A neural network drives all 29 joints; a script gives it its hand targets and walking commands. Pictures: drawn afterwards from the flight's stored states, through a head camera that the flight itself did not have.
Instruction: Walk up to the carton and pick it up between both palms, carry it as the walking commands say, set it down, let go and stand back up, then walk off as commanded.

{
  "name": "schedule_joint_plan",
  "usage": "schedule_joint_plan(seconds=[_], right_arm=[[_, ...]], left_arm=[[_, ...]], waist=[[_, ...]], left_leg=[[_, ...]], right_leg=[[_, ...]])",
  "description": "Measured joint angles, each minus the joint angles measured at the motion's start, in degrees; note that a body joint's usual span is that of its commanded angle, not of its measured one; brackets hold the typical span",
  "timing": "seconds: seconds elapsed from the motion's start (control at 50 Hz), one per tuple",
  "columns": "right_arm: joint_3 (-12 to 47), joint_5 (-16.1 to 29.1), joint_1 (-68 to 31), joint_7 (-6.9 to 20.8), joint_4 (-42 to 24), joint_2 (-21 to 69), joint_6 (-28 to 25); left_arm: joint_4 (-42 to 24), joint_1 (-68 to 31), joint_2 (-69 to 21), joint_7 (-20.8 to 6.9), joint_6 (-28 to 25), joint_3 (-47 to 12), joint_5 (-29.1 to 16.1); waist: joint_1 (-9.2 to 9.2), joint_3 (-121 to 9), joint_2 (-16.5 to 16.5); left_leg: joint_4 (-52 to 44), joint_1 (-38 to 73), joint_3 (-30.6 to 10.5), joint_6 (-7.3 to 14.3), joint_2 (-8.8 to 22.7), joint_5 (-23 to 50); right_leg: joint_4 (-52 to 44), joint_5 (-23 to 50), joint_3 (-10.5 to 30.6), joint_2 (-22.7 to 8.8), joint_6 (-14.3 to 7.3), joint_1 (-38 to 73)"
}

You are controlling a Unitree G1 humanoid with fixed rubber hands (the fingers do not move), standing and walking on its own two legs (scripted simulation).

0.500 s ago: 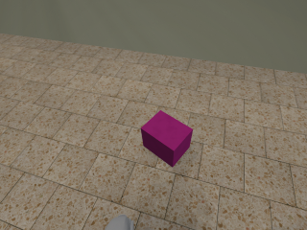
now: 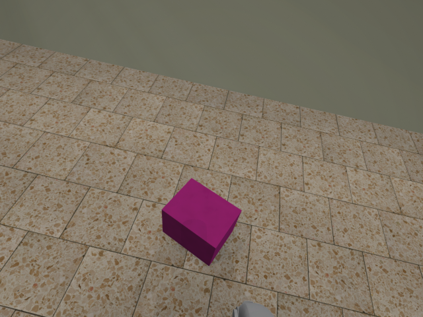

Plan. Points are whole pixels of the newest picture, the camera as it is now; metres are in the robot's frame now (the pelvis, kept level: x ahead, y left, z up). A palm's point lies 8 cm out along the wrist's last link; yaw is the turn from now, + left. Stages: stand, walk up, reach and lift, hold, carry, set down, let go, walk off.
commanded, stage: walk up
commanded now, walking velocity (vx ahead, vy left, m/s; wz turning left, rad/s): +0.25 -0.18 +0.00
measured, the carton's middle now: (200, 221) +0.63 -0.05 -0.67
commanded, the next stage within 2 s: none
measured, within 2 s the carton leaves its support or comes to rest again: neither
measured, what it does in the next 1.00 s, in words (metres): walks ahead: right foot, then left foot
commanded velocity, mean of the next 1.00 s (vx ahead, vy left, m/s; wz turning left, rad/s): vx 0.12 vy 0.01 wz -0.03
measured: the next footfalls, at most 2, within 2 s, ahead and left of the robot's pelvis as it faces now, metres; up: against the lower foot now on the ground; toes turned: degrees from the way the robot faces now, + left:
right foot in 0.22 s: +0.17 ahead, -0.17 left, +0.00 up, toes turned -4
left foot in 0.66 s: +0.23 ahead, +0.07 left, +0.00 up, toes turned +5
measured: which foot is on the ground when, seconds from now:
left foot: down 0.00-0.22, up 0.24-0.64, down 0.66-1.00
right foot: up 0.00-0.20, down 0.22-1.00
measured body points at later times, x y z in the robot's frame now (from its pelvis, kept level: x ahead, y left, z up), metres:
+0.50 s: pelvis +0.12 -0.07 +0.00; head +0.13 -0.11 +0.45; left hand +0.08 +0.17 -0.13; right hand +0.16 -0.31 -0.17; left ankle +0.14 +0.09 -0.68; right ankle +0.11 -0.18 -0.75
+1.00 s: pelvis +0.14 -0.02 -0.01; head +0.15 -0.01 +0.44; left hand +0.14 +0.20 -0.17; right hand +0.17 -0.25 -0.16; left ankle +0.19 +0.07 -0.75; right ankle +0.13 -0.16 -0.75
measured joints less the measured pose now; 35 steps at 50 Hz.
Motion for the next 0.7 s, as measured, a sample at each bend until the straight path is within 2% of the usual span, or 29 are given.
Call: schedule_joint_plan(seconds=[0.14, 0.2, 0.22, 0.24, 0.28, 0.32, 0.38, 0.48, 0.54, 0.6, 0.66, 0.7], right_arm=[[-0.6, -0.4, 3.9, -0.1, 1.1, 0.8, 1.3], [-1.0, 0.1, 3.9, 0.4, 1.4, 0.4, 1.8], [-0.9, 0.2, 4.3, 0.5, 1.4, 0.5, 1.9], [-0.8, 0.2, 3.8, 0.5, 1.5, 0.3, 2.2], [-0.8, -0.1, 1.5, 0.4, 1.3, -0.3, 2.9], [-1.1, -0.3, -0.9, 0.6, 0.8, -1.0, 3.3], [-1.7, -0.2, -4.2, 1.2, 0.2, -2.1, 4.0], [-2.1, 0.3, -8.5, 1.8, -1.1, -2.9, 5.5], [-1.6, 1.2, -11.3, 1.4, -2.1, -2.5, 5.9], [-1.0, 1.8, -13.7, 0.4, -3.2, -1.4, 5.7], [-0.3, 1.4, -13.7, -0.3, -3.5, -0.7, 4.5], [0.4, 1.6, -13.3, -0.5, -3.0, 0.6, 3.8]], left_arm=[[-2.8, -4.4, -1.6, -1.3, 0.7, -0.8, -0.3], [-3.6, -5.3, -2.5, -0.7, -1.0, -1.4, -0.4], [-3.9, -5.0, -2.4, -0.3, -1.9, -1.5, -0.3], [-3.8, -4.7, -2.7, 0.2, -2.9, -1.5, -0.2], [-2.9, -3.4, -3.8, 0.8, -3.7, -1.7, -0.6], [-1.9, -0.9, -4.6, 1.2, -3.8, -1.9, -0.7], [-0.2, 3.2, -4.8, 1.7, -4.5, -2.0, -0.7], [2.9, 9.7, -4.7, 2.1, -5.5, -1.9, -0.5], [4.4, 12.2, -5.1, 2.5, -5.2, -2.2, -0.5], [5.5, 12.6, -5.7, 2.9, -4.2, -2.4, -0.6], [5.5, 12.4, -6.2, 3.2, -2.8, -2.4, -1.2], [5.3, 10.4, -5.4, 3.5, -1.6, -2.4, -1.8]], waist=[[-2.33, -0.3, 0.9], [-2.24, -0.8, 1.7], [-2.06, -1.4, 1.3], [-1.6, -1.5, 1.7], [-1.14, -1.3, 3.2], [-0.04, -1.3, 4.1], [1.9, -1.4, 5.0], [4.18, -1.4, 5.2], [4.84, -0.3, 4.8], [5.1, 0.7, 4.1], [5.13, 0.5, 4.0], [5.14, 0.7, 1.7]], left_leg=[[-0.7, 3.5, 0.3, -2.5, 0.7, -2.3], [2.3, 3.9, 0.4, -3.8, 1.1, -5.2], [5.2, 3.1, 0.3, -3.8, 0.7, -7.3], [10.6, 1.2, -0.2, -3.4, 1.0, -12.0], [23.6, -3.9, -2.5, -2.5, 0.6, -17.9], [33.2, -8.4, -3.2, -2.2, -0.7, -15.4], [37.7, -12.6, -3.1, -2.4, -1.3, -9.1], [34.6, -16.0, -3.6, -3.6, -1.5, -3.7], [26.2, -14.7, -4.4, -3.6, -2.4, -3.6], [17.4, -11.5, -4.5, -2.7, -3.8, -3.5], [5.8, -5.1, -3.4, -1.4, -4.0, 2.7], [6.2, -4.7, -3.0, 0.3, -4.9, -0.4]], right_leg=[[-17.3, 1.2, -1.9, -0.6, 0.6, 3.8], [-25.6, -0.1, -3.0, 0.2, 0.0, 9.9], [-28.6, -0.8, -3.0, 0.1, -0.2, 12.7], [-28.4, 1.5, -3.0, 0.2, -0.7, 12.7], [-25.4, -0.5, -3.5, 0.6, -2.4, 12.5], [-27.4, -1.3, -3.6, 0.4, -3.0, 14.6], [-32.7, 0.4, -3.4, 0.1, -2.7, 18.4], [-37.1, 1.0, -3.3, -0.6, -2.3, 22.1], [-37.5, 0.7, -3.3, -0.8, -1.8, 23.2], [-35.5, -0.7, -3.2, -0.5, -1.2, 23.0], [-30.8, -3.8, -3.3, 0.6, -0.1, 21.8], [-27.5, -7.8, -2.2, 0.0, -0.2, 20.9]])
